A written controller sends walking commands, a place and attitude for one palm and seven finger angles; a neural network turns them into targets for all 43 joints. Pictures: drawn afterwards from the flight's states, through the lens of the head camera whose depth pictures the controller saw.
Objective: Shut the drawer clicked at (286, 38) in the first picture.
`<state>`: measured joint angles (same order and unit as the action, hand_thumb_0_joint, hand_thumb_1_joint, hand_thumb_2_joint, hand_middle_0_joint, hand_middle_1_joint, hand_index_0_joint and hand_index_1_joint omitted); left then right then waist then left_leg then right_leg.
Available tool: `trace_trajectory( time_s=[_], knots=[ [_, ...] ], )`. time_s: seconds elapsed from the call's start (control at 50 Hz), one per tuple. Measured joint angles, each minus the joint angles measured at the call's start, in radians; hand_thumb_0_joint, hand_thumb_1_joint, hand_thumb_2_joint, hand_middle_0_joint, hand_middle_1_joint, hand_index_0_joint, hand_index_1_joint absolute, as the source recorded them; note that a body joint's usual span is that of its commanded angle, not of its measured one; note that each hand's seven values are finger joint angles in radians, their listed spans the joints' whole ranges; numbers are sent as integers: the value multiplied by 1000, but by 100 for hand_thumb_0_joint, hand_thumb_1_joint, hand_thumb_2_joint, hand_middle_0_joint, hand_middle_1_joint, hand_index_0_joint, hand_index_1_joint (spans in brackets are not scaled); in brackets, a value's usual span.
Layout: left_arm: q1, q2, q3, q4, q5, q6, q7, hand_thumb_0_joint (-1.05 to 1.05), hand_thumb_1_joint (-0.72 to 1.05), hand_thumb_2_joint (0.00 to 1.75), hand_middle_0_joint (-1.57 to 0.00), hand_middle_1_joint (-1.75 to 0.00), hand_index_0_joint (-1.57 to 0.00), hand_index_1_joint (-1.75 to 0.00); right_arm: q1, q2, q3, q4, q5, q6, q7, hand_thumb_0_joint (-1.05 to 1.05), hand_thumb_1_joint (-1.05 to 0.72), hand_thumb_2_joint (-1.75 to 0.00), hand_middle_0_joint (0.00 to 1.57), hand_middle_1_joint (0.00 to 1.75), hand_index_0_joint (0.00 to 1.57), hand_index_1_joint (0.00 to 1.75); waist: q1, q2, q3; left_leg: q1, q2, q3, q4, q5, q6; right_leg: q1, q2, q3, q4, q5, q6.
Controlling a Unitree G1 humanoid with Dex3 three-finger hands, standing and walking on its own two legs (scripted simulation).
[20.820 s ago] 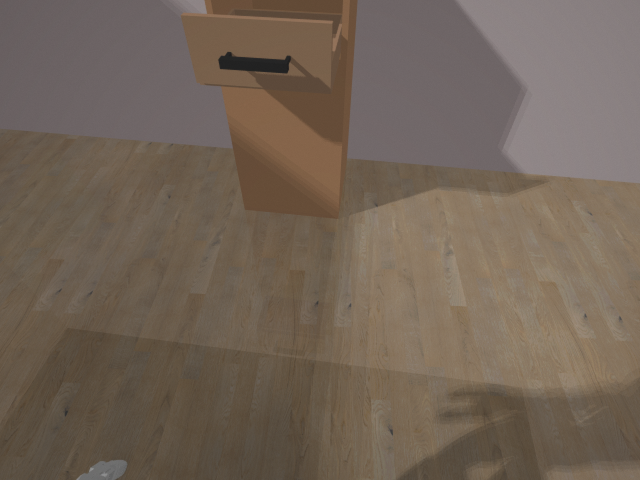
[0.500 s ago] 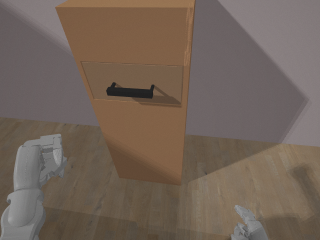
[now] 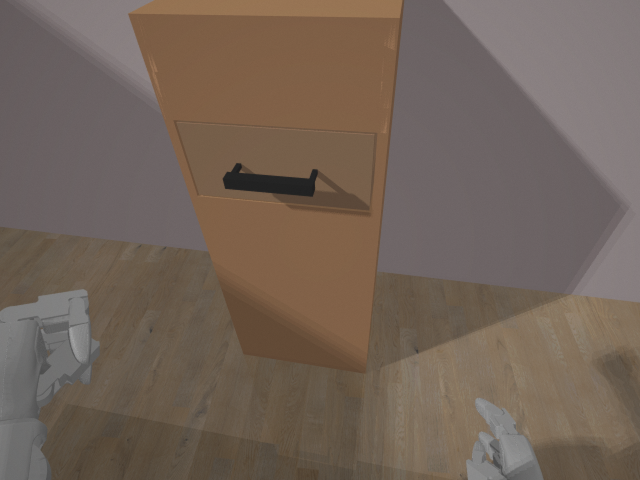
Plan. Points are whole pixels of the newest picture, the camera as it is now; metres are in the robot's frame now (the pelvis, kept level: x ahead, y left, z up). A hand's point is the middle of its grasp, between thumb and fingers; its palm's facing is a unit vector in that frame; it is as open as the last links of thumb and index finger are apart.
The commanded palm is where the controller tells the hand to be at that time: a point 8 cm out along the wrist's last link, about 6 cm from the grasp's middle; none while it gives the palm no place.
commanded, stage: step back with the hand held close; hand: left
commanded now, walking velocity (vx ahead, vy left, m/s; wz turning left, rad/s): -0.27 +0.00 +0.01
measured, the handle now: (272, 177) +0.64 +0.19 +0.04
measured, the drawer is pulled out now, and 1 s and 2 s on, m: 0.00 0.00 0.00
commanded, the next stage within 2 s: stop stepping back and stand still in 1.24 s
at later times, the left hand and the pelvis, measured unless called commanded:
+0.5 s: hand (58, 382) +0.15 +0.26 +0.15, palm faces +0.34 -0.79 -0.51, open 3.2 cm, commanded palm +0.08 +0.30 +0.17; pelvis -0.05 +0.02 -0.01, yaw +0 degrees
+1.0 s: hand out of the picture +0.06 +0.26 +0.16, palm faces +0.42 -0.80 -0.43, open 3.2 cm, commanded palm -0.01 +0.31 +0.17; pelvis -0.12 +0.02 -0.02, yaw +3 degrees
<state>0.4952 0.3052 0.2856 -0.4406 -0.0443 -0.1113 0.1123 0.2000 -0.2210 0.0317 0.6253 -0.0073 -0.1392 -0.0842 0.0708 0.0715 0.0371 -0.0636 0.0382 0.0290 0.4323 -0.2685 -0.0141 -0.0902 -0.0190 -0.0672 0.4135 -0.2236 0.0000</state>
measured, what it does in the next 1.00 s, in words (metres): shifts its weight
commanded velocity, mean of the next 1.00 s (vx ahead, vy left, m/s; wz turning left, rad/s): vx -0.31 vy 0.00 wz -0.02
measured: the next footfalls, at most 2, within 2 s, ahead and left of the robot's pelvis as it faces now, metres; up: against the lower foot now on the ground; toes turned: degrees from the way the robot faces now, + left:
right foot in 1.24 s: -0.21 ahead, -0.09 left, +0.00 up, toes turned -1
left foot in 1.40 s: -0.11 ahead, +0.10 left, +0.00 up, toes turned +1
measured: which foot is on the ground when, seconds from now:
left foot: down 0.00-1.00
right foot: down 0.00-1.00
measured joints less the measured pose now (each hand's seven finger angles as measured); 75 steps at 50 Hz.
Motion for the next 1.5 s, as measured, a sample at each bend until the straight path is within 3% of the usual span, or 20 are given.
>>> trace_trajectory(
  time_s=[0.08,0.16,0.32,0.64,0.76,0.84,0.92,1.0,1.06,1.12,1.18,1.24,1.28,1.32,1.36,1.38,1.4,1.44,1.5],
  knots=[
    [23,19,58,-12,3,-48,-4,2,89,89,-141,-160,-140,-160,-11,-1,1,-30,-4,52,19,1,-90,-90,20,30,20,30,-33,1,-16,-59,5,-2,16,1,3,-43,6,-2,-18,19,3],
    [72,26,55,-36,7,-60,-6,1,89,89,-141,-160,-140,-160,-18,-13,-19,-49,-2,100,23,1,-90,-90,20,30,20,30,-55,-5,-13,-103,-5,8,12,13,12,-91,-4,8,-20,35,12],
    [129,85,69,-93,7,-62,1,2,89,89,-140,-160,-140,-160,-11,-17,-49,-73,10,151,7,1,-90,-90,20,30,20,30,-67,-37,9,-164,-30,22,29,30,28,-170,-31,25,32,38,28],
    [124,71,84,-134,34,-122,32,1,89,89,-141,-160,-140,-160,0,4,-31,-89,9,101,6,1,-90,-90,20,30,20,30,-66,-61,-7,-300,-20,3,145,49,39,-271,-22,12,86,82,25],
    [102,94,110,-134,51,-151,37,1,89,89,-141,-160,-140,-160,35,12,-30,-83,9,67,0,1,-90,-90,20,30,20,30,-84,-78,1,-333,-41,-29,172,64,41,-298,18,78,139,74,25],
    [94,83,129,-129,58,-169,32,1,89,89,-141,-160,-141,-160,35,9,-35,-66,5,51,7,1,-90,-90,20,30,20,30,-70,-70,7,-368,-30,-23,236,4,47,-323,24,77,182,56,15],
    [85,57,105,-145,43,-169,37,1,89,89,-141,-160,-141,-160,13,1,-47,-36,-3,63,22,1,-90,-90,20,30,20,30,-62,-74,5,-402,-40,-29,269,-87,33,-341,20,83,166,85,15],
    [74,67,89,-162,36,-168,41,1,88,89,-141,-160,-141,-160,-8,1,-50,-27,-2,89,20,1,-90,-90,20,30,20,30,-74,-91,14,-407,-44,-17,231,-9,39,-358,11,88,164,75,22],
    [69,94,112,-164,45,-171,41,1,88,89,-141,-160,-141,-160,-5,13,-57,-40,-8,65,9,1,-90,-90,20,30,20,30,-96,-54,18,-421,-4,-30,185,150,64,-411,74,102,401,-102,26],
    [80,126,144,-164,31,-183,43,1,88,89,-141,-160,-141,-160,4,47,-62,-23,-9,33,25,1,-90,-90,20,30,20,30,-90,-50,0,-426,19,-41,146,184,47,-380,110,100,584,-203,20],
    [113,115,150,-170,9,-183,47,1,89,89,-141,-160,-141,-160,12,65,-47,-9,-15,10,42,1,-90,-90,20,30,20,30,-69,-55,-39,-436,39,-27,83,222,33,-254,92,64,445,-272,5],
    [126,107,142,-183,-2,-184,38,1,89,89,-141,-160,-141,-160,-2,77,-27,-9,-25,-5,52,1,-90,-90,20,30,20,30,-42,-81,-56,-465,45,10,46,266,16,-109,57,56,136,-215,-14],
    [98,85,106,-173,4,-187,25,1,89,89,-141,-160,-141,-160,-31,68,-21,9,-26,6,50,1,-90,-90,20,30,20,30,-26,-68,-31,-484,50,4,107,158,-8,-119,65,65,109,-107,-9],
    [78,83,68,-171,14,-173,16,1,89,89,-141,-160,-141,-160,-28,63,-19,35,-23,19,44,1,-90,-90,20,30,21,30,-24,-81,-42,-489,10,-11,254,14,-20,-131,53,76,109,-108,-3],
    [80,89,65,-175,25,-163,12,1,88,89,-141,-160,-141,-160,-17,60,-13,39,-19,43,31,1,-90,-90,20,30,21,30,-37,-102,-61,-448,-21,2,301,-27,-21,-139,37,87,93,-101,3],
    [85,94,73,-178,26,-159,11,1,88,89,-141,-160,-141,-160,-13,55,-9,30,-16,53,24,1,-90,-90,20,30,21,30,-47,-107,-65,-403,-29,10,248,8,-19,-145,34,90,90,-95,7],
    [91,100,84,-184,24,-153,10,1,88,89,-141,-160,-141,-160,-9,46,-7,13,-10,59,18,1,-90,-90,20,30,21,30,-58,-100,-65,-349,-28,14,159,108,-9,-157,39,86,101,-91,10],
    [83,133,109,-174,15,-145,7,1,88,89,-141,-160,-141,-160,-18,47,-19,-4,1,59,14,1,-90,-90,20,30,21,30,-78,-124,-40,-313,-49,26,78,101,50,-195,24,91,163,-104,14],
    [109,156,124,-153,1,-124,4,1,89,89,-141,-160,-141,-160,-16,48,-24,-34,-5,34,25,1,-90,-90,20,30,20,30,-96,-136,-13,-290,-54,38,21,137,64,-236,38,94,261,-213,9]
  ],
)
